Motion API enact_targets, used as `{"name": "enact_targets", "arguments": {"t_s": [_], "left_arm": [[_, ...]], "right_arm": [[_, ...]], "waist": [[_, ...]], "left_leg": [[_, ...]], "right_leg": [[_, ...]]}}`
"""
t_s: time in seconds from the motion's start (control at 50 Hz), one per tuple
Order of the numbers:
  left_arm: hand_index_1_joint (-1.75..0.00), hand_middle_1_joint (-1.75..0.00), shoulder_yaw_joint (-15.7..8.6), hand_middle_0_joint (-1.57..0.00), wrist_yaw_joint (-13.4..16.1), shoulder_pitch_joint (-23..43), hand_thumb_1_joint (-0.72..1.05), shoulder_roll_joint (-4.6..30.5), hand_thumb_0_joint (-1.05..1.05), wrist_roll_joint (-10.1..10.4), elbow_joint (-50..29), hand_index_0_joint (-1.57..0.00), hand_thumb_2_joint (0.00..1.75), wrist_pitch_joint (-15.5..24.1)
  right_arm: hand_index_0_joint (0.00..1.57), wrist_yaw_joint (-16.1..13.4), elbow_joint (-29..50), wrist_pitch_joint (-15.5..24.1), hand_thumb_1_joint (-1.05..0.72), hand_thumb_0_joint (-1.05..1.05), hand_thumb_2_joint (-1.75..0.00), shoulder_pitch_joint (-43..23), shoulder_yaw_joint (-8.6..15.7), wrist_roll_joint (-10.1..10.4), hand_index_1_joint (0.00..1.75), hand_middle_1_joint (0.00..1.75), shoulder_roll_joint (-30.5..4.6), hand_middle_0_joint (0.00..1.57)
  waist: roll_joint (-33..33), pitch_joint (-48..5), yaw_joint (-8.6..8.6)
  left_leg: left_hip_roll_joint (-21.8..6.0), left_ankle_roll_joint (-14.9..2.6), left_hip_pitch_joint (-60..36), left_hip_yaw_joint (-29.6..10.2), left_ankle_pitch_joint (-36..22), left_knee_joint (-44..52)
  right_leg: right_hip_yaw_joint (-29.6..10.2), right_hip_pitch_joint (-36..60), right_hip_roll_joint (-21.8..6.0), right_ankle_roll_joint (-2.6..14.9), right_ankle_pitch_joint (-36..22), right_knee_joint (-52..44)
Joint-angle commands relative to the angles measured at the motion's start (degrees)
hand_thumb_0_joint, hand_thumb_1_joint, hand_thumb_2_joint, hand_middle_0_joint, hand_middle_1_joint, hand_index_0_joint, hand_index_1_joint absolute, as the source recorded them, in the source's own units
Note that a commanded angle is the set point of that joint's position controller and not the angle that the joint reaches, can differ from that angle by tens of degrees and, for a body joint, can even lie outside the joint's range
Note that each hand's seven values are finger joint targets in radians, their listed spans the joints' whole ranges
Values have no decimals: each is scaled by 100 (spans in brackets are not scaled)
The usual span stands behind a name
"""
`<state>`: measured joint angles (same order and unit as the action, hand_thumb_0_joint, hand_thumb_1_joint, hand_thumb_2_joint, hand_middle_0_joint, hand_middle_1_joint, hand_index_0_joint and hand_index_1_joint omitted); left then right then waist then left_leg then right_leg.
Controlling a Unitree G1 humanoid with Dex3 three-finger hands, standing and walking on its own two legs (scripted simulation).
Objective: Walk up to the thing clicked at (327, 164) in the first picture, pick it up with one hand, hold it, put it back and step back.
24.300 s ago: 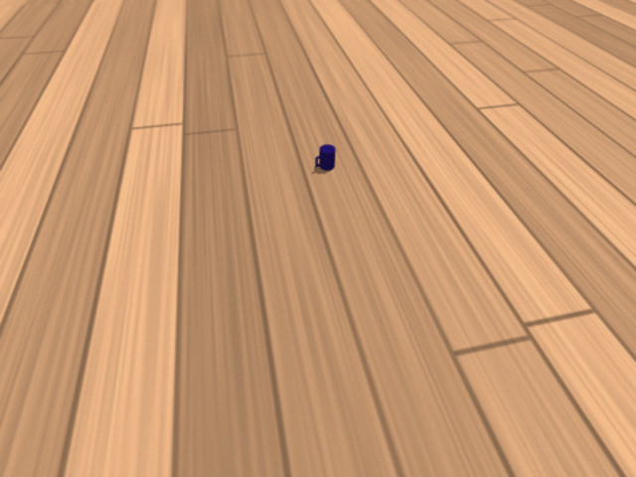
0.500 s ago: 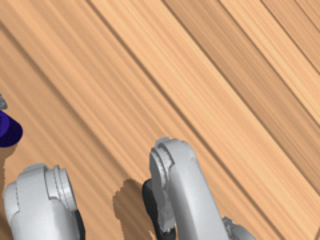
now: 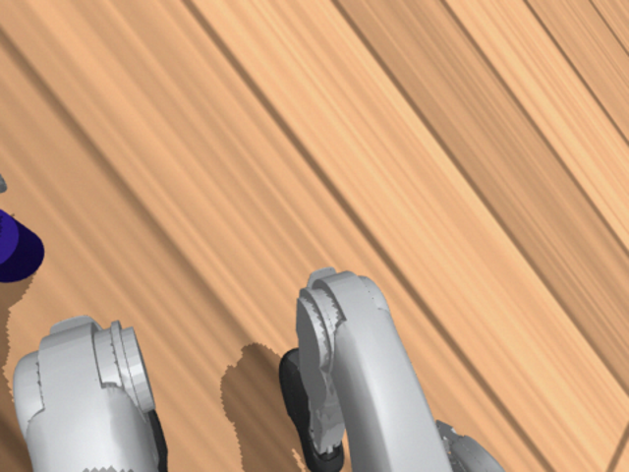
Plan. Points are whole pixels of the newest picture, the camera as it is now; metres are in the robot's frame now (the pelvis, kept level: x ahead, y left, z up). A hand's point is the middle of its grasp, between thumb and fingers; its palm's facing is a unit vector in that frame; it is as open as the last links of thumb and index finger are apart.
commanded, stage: withdraw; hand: left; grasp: from above
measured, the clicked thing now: out of the picture +0.41 +0.33 -0.25
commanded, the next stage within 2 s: home in 0.96 s
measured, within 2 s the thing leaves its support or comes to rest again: neither
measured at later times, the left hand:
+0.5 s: hand out of the picture +0.43 +0.35 -0.06, palm faces -0.35 -0.06 -0.93, open 14.1 cm
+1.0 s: hand out of the picture +0.39 +0.33 -0.09, palm faces -0.49 -0.08 -0.87, open 13.9 cm
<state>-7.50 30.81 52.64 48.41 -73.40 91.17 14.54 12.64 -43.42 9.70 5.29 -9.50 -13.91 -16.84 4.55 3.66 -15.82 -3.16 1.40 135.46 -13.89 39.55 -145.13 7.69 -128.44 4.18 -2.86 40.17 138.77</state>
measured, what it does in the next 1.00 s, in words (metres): rises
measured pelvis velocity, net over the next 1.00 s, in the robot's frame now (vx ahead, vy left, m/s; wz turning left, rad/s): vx -0.02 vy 0.00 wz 0.10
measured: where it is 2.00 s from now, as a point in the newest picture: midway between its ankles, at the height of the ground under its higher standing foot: (240, 463)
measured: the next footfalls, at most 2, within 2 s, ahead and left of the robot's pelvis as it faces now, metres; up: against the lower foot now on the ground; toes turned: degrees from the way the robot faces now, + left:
none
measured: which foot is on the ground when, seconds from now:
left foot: down 0.00-1.00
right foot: down 0.00-1.00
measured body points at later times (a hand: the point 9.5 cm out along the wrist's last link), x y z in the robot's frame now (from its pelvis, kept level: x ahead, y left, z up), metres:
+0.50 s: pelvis +0.00 +0.00 +0.06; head +0.21 +0.07 +0.45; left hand +0.44 +0.35 -0.01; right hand +0.11 -0.26 -0.07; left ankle +0.07 +0.14 -0.27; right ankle +0.10 -0.12 -0.27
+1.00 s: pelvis -0.02 +0.00 +0.06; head +0.18 +0.09 +0.45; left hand +0.41 +0.33 -0.04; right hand +0.08 -0.28 -0.04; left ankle +0.07 +0.14 -0.27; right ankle +0.10 -0.12 -0.27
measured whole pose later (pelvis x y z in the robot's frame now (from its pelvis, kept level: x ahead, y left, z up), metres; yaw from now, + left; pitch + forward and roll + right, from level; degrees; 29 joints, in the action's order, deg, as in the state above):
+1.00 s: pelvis -0.02 +0.00 +0.06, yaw +5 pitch +31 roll -7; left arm 0.9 18.2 54.3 40.8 -71.9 81.6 14.8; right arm 6.0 -41.5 1.8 8.1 -4.1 -6.6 -17.4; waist 1.7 -3.5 -11.9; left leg -2.4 0.2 128.6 -7.8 33.7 -130.3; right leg 3.9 -122.5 1.6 -1.9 36.7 127.3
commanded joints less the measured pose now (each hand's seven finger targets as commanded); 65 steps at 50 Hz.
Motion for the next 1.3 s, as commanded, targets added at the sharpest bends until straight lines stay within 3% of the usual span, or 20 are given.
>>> {"name": "enact_targets", "arguments": {"t_s": [0.0,0.02,0.04,0.08,0.16,0.2,0.24,0.34,0.38,0.52,0.56,0.58,0.62,0.72,0.88,0.98,1.02,1.1,1.14,1.28], "left_arm": [[-109,-108,-252,-9,276,1453,-49,1490,0,43,-918,-9,111,31],[-101,-103,-308,-6,271,1430,-52,1519,0,19,-809,-8,103,18],[-101,-103,-78,-6,250,1387,-52,1191,0,43,-653,-8,97,-4],[-101,-103,-308,-6,321,1565,-51,1432,0,68,-1015,-8,97,5],[-100,-102,-316,-7,408,1305,-52,1246,0,78,-1383,-8,97,-239],[-99,-101,-533,-7,413,1415,-52,1359,0,250,-2183,-8,97,-381],[-99,-100,-438,-7,274,1143,-53,1216,0,412,-2502,-7,97,-593],[-98,-98,-185,-7,-489,1372,-54,1029,0,721,-3671,-7,99,-1016],[-99,-98,199,-8,-920,1497,-55,604,0,819,-3584,-7,100,-1142],[-99,-98,662,-9,-2226,858,-54,144,0,1149,-3042,-8,100,-1103],[-99,-99,444,-9,-2421,600,-53,493,0,1149,-2865,-8,100,-1005],[-98,-97,738,-9,-2530,759,-52,112,0,1176,-3027,-9,99,-924],[-98,-97,745,-10,-2633,958,-52,210,0,1168,-3185,-9,99,-748],[-97,-97,671,-10,-2331,1166,-51,327,0,938,-3026,-9,99,-268],[-96,-96,751,-11,-1217,2012,-49,219,0,361,-1879,-11,96,28],[-94,-95,383,-13,-516,2324,-46,713,0,26,-1489,-13,94,23],[-78,-79,142,-26,-284,2525,-30,918,0,-19,-1618,-23,95,-47],[-78,-79,-153,-24,-64,2389,-30,1125,0,147,-2143,-21,88,-325],[-78,-79,-92,-20,-94,2189,-31,928,0,340,-2370,-21,86,-505],[-52,-51,32,-21,-772,1319,3,307,0,1290,-2974,-20,82,-957]], "right_arm": [[20,-91,8,-60,-89,0,-90,1013,504,13,30,30,-1601,20],[20,-87,13,-73,-91,0,-90,1078,528,-11,30,30,-1605,20],[20,-76,21,-73,-91,0,-90,984,522,25,30,30,-1553,20],[20,-71,39,-57,-90,0,-90,1026,556,-10,30,30,-1579,20],[20,-29,54,-64,-90,0,-90,935,674,64,30,30,-1522,20],[20,-32,86,-109,-90,0,-90,998,803,141,30,30,-1545,20],[20,-40,97,-168,-91,0,-90,942,985,317,30,30,-1483,20],[20,-146,115,-463,-91,0,-90,1284,1352,683,30,30,-1383,20],[20,-208,108,-585,-91,0,-91,1358,1379,772,30,30,-1238,20],[20,-528,490,-901,-91,0,-91,1351,1360,993,30,30,-1077,20],[20,-630,532,-963,-90,0,-90,1354,1322,1037,30,30,-1186,20],[20,-662,670,-959,-90,0,-90,1262,1244,1044,30,30,-1153,20],[20,-742,700,-965,-90,0,-90,1255,1186,1088,30,30,-1082,20],[20,-831,627,-923,-90,0,-90,1202,1071,1055,30,30,-1074,20],[20,-740,316,-825,-90,0,-90,1258,958,776,30,30,-1171,20],[20,-698,191,-665,-90,0,-90,1290,889,567,30,30,-1266,20],[20,-696,146,-586,-88,0,-89,1288,922,490,30,30,-1329,20],[20,-666,182,-490,-88,0,-89,1286,1048,452,30,30,-1320,20],[20,-631,214,-478,-89,0,-89,1304,1099,473,30,30,-1279,20],[20,-577,113,-506,-89,0,-90,1687,1325,756,30,30,-1144,20]], "waist": [[-2409,-3854,6],[-2323,-3831,-78],[-2294,-3721,-56],[-2523,-3912,-50],[-2962,-4189,160],[-3050,-4733,325],[-3158,-4851,512],[-2738,-5496,600],[-2323,-5133,476],[-920,-4119,478],[-668,-3801,573],[-718,-3645,536],[-896,-3724,551],[-1361,-3783,653],[-1660,-3842,262],[-2224,-4315,298],[-2405,-4523,311],[-2810,-5143,462],[-2812,-5464,501],[-2055,-5707,699]], "left_leg": [[39,-205,-2851,788,-1089,1404],[28,-216,-2833,783,-1179,1345],[32,-205,-2790,768,-1001,1391],[40,-175,-3034,756,-1079,1451],[34,-121,-3335,819,-1023,1646],[43,-144,-3490,886,-1171,1740],[43,-139,-3619,990,-1236,1895],[74,-238,-3878,1103,-1273,2270],[84,-291,-3740,1112,-1095,2432],[163,-407,-3103,1133,-726,2950],[163,-422,-3033,1100,-591,3098],[188,-394,-3062,1095,-536,3162],[168,-381,-3280,1096,-430,3311],[165,-301,-3561,1080,-514,3371],[207,-243,-3580,1100,-632,2927],[241,-164,-3748,1094,-587,2683],[243,-154,-3869,1073,-474,2691],[236,-151,-4081,1136,-428,2681],[207,-169,-4185,1191,-579,2645],[213,-286,-4116,1225,-938,2892]], "right_leg": [[560,1835,171,408,-1536,-1350],[566,1860,173,391,-1663,-1329],[560,1692,181,417,-1470,-1324],[601,1727,163,428,-1534,-1274],[560,1571,136,482,-1428,-1269],[490,1790,112,462,-1589,-1425],[359,1742,60,491,-1644,-1494],[78,2232,40,486,-1685,-2061],[6,2327,70,475,-1502,-2392],[-201,2928,48,453,-985,-3106],[-192,2920,25,471,-809,-3223],[-163,2787,-1,523,-697,-3302],[-183,2739,5,511,-633,-3299],[-142,2411,-42,527,-763,-3078],[29,1810,-67,522,-838,-2667],[90,1653,-97,535,-724,-2297],[167,1506,-132,517,-670,-2172],[144,1520,-169,543,-657,-2081],[69,1712,-128,569,-753,-2216],[-31,2554,-111,498,-1158,-2686]]}}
